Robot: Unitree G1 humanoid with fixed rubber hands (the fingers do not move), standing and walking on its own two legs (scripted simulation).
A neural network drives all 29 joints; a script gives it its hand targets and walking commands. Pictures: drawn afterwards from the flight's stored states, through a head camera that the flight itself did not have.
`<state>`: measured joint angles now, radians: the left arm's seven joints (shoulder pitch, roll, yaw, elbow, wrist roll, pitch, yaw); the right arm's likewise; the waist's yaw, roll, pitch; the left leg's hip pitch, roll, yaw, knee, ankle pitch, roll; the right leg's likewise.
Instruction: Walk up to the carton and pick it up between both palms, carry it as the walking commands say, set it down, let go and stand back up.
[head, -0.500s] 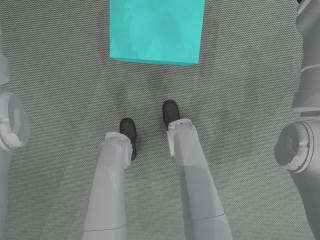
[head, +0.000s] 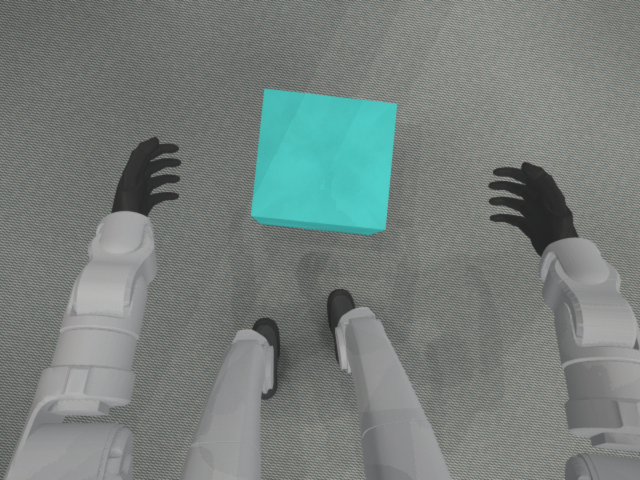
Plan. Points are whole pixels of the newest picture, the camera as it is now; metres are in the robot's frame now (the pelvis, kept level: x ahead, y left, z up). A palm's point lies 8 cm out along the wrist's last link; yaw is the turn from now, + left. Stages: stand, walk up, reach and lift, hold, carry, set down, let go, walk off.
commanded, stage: let go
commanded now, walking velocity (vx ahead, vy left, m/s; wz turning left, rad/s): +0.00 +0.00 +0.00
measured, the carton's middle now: (322, 169) +0.55 -0.08 -0.61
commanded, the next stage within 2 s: stand in 1.00 s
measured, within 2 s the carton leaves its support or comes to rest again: neither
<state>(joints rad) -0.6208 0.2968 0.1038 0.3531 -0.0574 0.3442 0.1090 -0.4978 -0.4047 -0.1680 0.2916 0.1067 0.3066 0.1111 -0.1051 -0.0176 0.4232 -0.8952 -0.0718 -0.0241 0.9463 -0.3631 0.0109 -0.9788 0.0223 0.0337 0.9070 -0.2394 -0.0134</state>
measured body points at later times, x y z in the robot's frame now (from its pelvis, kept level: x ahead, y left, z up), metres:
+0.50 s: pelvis +0.06 +0.00 +0.06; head +0.13 -0.01 +0.50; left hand +0.26 +0.22 -0.04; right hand +0.23 -0.24 -0.02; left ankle +0.05 +0.11 -0.67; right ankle +0.10 -0.11 -0.67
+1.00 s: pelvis +0.11 +0.01 +0.06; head +0.11 +0.00 +0.51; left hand +0.27 +0.24 -0.01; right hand +0.27 -0.23 -0.02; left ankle +0.05 +0.11 -0.67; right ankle +0.10 -0.11 -0.67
